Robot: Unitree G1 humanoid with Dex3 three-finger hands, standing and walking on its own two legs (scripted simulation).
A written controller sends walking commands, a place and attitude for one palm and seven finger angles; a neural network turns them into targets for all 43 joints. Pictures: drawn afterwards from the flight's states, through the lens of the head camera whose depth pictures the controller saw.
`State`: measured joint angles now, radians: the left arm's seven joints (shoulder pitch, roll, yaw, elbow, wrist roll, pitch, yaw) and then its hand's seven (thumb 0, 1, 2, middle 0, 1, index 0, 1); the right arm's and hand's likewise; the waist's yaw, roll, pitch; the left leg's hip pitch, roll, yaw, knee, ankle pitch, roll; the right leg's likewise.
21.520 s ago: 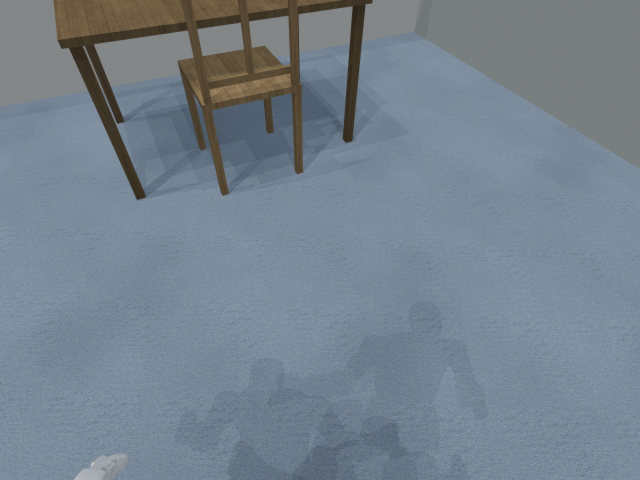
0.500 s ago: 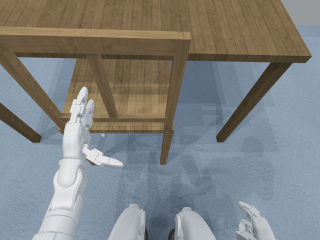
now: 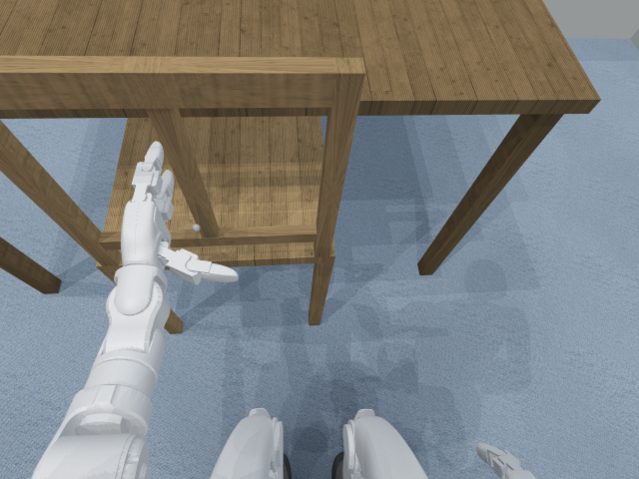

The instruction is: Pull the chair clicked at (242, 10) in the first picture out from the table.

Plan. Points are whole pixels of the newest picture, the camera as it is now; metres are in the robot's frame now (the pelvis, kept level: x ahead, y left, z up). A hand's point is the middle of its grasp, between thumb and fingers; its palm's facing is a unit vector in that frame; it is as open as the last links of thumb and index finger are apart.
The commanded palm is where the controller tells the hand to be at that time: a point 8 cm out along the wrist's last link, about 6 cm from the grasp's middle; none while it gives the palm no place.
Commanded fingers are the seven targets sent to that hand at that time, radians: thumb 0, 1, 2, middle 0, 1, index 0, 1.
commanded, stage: push the fingers through the gap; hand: left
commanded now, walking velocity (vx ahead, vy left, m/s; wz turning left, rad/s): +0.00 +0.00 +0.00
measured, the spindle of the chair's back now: (191, 182) +0.48 +0.16 +0.03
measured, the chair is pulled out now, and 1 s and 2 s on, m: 0.00 0.00 0.00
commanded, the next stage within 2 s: hook a spindle and tug to test in 0.86 s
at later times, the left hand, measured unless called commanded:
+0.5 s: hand (199, 196) +0.46 +0.15 +0.03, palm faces +0.10 -0.99 -0.02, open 16.9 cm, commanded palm +0.42 +0.20 +0.02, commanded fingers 0.00 -0.50 0.30 -0.06 -0.08 -0.06 -0.08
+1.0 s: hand (207, 195) +0.46 +0.14 +0.02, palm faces +0.08 -1.00 -0.03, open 16.9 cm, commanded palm +0.43 +0.18 +0.02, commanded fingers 0.00 -0.50 0.30 -0.11 -0.24 -0.11 -0.24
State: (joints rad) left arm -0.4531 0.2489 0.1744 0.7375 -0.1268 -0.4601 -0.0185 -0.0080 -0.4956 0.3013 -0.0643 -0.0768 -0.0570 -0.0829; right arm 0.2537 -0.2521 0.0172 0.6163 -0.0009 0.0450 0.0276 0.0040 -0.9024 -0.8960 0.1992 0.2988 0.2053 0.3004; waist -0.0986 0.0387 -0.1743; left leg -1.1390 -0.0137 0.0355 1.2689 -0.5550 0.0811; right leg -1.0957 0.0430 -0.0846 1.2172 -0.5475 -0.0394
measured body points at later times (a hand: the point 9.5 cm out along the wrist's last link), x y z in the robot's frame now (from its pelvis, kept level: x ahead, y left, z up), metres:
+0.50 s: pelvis +0.00 -0.01 +0.00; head +0.13 +0.01 +0.43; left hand +0.45 +0.20 +0.03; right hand +0.06 -0.27 -0.12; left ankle +0.02 +0.07 -0.62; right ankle +0.01 -0.10 -0.62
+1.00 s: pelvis +0.00 +0.00 +0.00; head +0.13 +0.01 +0.42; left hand +0.45 +0.20 +0.03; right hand +0.06 -0.27 -0.13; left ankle +0.02 +0.07 -0.62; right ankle +0.01 -0.10 -0.62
